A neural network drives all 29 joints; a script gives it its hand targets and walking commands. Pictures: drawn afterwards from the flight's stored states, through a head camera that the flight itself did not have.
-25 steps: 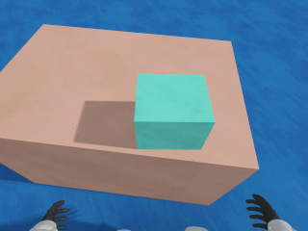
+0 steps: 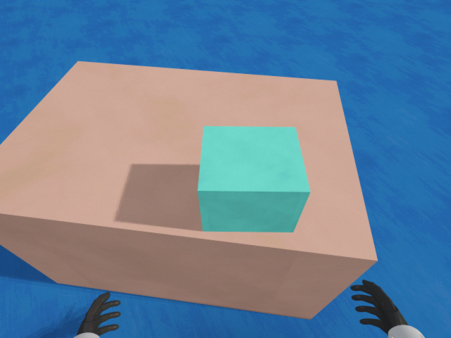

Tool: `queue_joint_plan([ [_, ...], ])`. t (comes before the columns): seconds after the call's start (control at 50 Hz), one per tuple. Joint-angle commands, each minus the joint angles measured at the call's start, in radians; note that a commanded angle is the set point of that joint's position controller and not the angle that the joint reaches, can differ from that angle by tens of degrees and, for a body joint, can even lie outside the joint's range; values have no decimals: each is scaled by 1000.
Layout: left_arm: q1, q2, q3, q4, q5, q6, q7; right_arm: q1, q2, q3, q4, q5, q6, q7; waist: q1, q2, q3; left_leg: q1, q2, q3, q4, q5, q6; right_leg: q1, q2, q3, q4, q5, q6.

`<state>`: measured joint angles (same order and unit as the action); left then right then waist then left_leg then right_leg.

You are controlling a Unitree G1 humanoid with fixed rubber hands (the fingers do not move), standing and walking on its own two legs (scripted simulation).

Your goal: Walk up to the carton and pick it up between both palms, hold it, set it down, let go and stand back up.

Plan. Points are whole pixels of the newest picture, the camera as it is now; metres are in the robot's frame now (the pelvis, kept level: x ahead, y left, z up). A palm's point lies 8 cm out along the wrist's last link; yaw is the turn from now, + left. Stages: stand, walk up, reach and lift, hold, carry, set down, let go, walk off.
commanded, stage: reach and lift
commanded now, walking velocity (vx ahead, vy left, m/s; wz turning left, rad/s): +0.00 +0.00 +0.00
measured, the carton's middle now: (248, 179) +0.47 -0.03 -0.06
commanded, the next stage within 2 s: none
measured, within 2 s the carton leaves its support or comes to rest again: neither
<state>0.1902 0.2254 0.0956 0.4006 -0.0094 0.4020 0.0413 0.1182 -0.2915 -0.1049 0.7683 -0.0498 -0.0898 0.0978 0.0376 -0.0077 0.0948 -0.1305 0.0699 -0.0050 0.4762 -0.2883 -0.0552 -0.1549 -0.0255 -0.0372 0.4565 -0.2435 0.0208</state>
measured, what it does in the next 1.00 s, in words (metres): stands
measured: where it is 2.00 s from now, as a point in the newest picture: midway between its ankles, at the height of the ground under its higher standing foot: outside the picture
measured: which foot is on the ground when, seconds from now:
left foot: down 0.00-1.00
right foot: down 0.00-1.00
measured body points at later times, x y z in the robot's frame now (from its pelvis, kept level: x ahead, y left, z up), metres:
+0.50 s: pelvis +0.02 +0.01 +0.00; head +0.01 +0.01 +0.45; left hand +0.20 +0.21 -0.07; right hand +0.21 -0.25 -0.06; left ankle -0.02 +0.15 -0.74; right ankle +0.00 -0.13 -0.74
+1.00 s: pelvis +0.02 +0.00 +0.00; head +0.02 +0.01 +0.45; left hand +0.25 +0.19 -0.04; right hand +0.24 -0.25 -0.04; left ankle -0.02 +0.15 -0.74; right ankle +0.00 -0.13 -0.74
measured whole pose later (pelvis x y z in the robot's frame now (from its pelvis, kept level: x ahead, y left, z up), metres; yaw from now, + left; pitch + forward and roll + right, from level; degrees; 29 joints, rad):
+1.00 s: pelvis +0.02 +0.00 +0.00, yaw -3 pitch -1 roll +0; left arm 0.11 0.07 -0.02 0.54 -0.06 -0.20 0.16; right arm 0.01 -0.32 0.03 0.89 0.24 -0.44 0.14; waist 0.05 0.00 0.01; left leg -0.10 0.08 0.05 0.42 -0.29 -0.05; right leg -0.17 -0.01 0.03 0.43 -0.24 0.02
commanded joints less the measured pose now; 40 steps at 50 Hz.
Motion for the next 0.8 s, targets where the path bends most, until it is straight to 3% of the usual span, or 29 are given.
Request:
queue_joint_plan([
  [0.0,-102,97,0,-158,-14,-87,9,-63,-170,-78,-108,-5,-52,-14,-41,-8,-158,0,-86,86,-91,92,13,52,46,-28,-91,151,-9],
  [0.04,-130,94,-15,-175,-34,-113,21,-103,-154,-102,-151,-22,-67,-22,-35,-27,-180,-46,-74,83,-97,75,11,51,63,-42,-83,110,-16],
  [0.08,-121,79,-32,-175,-33,-119,46,-152,-164,-96,-160,12,-91,-6,-4,38,-162,-49,-81,78,-102,128,-11,32,61,-42,-96,124,-25],
  [0.1,-88,74,-41,-172,-37,-131,46,-122,-166,-96,-154,12,-90,-6,-14,-16,-153,-2,-85,84,-109,149,-9,17,71,-47,-97,137,-20],
  [0.12,-111,67,-40,-179,-42,-142,49,-127,-169,-80,-163,10,-100,-6,-20,-5,-180,-1,-81,88,-101,199,-8,37,69,-31,-94,175,-26],
  [0.14,-92,54,-43,-107,-33,-149,43,-129,-177,-55,-136,32,-93,-8,-20,-7,-146,1,-79,79,-107,163,-5,60,66,-38,-98,148,-24],
  [0.18,-108,40,-44,-171,-38,-176,53,-149,-171,-87,-133,16,-111,1,-21,6,-166,43,-74,72,-122,192,-18,46,83,-49,-102,156,-19],
  [0.2,-99,34,-42,-161,-18,-188,62,-159,-168,-77,-150,25,-119,4,4,16,-169,21,-78,66,-99,232,-20,53,85,-36,-95,167,-28],
  [0.22,-116,28,-51,-154,-49,-200,68,-150,-171,-56,-167,61,-117,7,5,-25,-197,33,-74,64,-115,207,-11,60,94,-46,-97,179,-31],
  [0.24,-136,18,-37,-144,-35,-209,70,-170,-169,-60,-162,59,-123,8,15,-15,-163,18,-84,67,-119,203,-7,69,91,-43,-98,183,-23],
  [0.26,-69,9,-53,-130,-26,-212,67,-134,-176,-60,-155,59,-119,13,0,-34,-153,35,-82,65,-120,247,1,81,89,-42,-88,219,-15],
  [0.3,-74,-2,-26,-112,-2,-231,69,-142,-171,-19,-152,72,-135,10,17,-46,-169,45,-77,76,-131,203,0,110,89,-41,-100,180,-16],
  [0.32,-130,-14,-47,-135,-17,-251,76,-154,-174,-31,-125,83,-143,15,13,-15,-140,17,-77,74,-128,194,-5,87,85,-30,-93,167,-23],
  [0.34,-79,-22,-39,-134,5,-254,81,-122,-163,-21,-113,87,-154,13,13,-17,-123,34,-77,71,-135,227,-10,95,92,-33,-101,206,-15],
  [0.36,-83,-32,-37,-161,-3,-272,86,-127,-148,11,-144,117,-163,20,32,19,-167,51,-87,86,-119,271,-13,98,91,-25,-100,219,-25],
  [0.38,-126,-28,-55,-157,-15,-288,88,-137,-164,4,-141,122,-169,22,7,6,-159,69,-85,87,-124,237,-10,81,88,-18,-109,191,-23],
  [0.4,-94,-31,-54,-122,-21,-296,84,-119,-155,9,-144,125,-165,20,7,-44,-114,39,-77,74,-134,218,1,89,83,-17,-111,196,-18],
  [0.42,-120,-42,-56,-155,-13,-313,91,-133,-149,-11,-169,110,-184,13,11,-50,-150,58,-86,90,-144,242,0,101,89,-20,-110,237,-17],
  [0.46,-102,-32,-55,-200,-14,-350,102,-118,-159,-4,-182,148,-209,17,13,8,-185,50,-93,92,-135,315,-18,110,87,-5,-99,315,-20],
  [0.48,-78,-54,-60,-185,4,-359,97,-98,-169,-12,-121,148,-220,16,-6,16,-170,55,-96,85,-131,333,-21,132,85,-5,-98,328,-25],
  [0.5,-59,-71,-55,-144,20,-368,98,-110,-178,-3,-141,153,-238,14,16,5,-158,62,-94,82,-127,371,-26,135,84,-6,-104,340,-26],
  [0.54,-67,-58,-66,-145,-3,-404,84,-105,-163,1,-154,169,-241,10,-17,-38,-141,92,-105,78,-137,347,-12,113,79,4,-107,374,-12],
  [0.56,-72,-66,-64,-178,-13,-426,84,-111,-140,9,-192,180,-257,7,-1,-40,-172,93,-114,88,-133,351,-13,120,89,5,-109,378,-11],
  [0.62,-61,-78,-86,-150,5,-464,86,-102,-144,36,-156,209,-275,7,8,-8,-167,77,-112,82,-136,350,-6,136,81,11,-112,391,-2],
  [0.64,-91,-80,-53,-155,13,-469,90,-113,-166,23,-123,188,-279,8,-12,-18,-170,102,-106,87,-140,351,-16,128,81,6,-110,386,-15],
  [0.66,-51,-47,-49,-141,-11,-484,91,-126,-169,14,-177,202,-289,6,-2,-60,-180,84,-102,79,-129,337,-9,146,87,11,-112,369,-12],
  [0.7,-112,-67,-67,-151,-19,-524,95,-128,-134,45,-168,234,-300,12,5,-51,-209,84,-110,84,-132,327,-3,126,83,24,-103,406,-5],
  [0.72,-137,-77,-71,-132,-31,-532,101,-177,-164,32,-164,218,-310,15,0,-75,-184,96,-101,75,-135,333,-5,95,95,5,-105,367,-5],
  [0.78,-101,-112,-90,-135,-26,-567,109,-153,-207,38,-96,257,-338,18,4,-35,-235,106,-96,74,-101,428,-20,91,105,13,-72,423,-20],
])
